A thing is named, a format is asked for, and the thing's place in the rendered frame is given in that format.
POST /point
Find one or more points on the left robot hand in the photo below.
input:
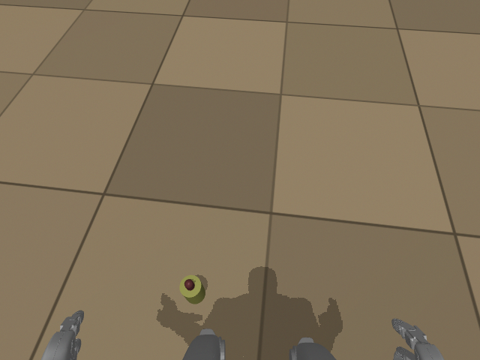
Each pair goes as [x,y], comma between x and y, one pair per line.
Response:
[63,345]

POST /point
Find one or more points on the right robot hand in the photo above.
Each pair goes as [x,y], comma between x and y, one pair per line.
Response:
[417,341]

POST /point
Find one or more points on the bottle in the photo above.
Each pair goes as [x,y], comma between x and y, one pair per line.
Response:
[192,289]

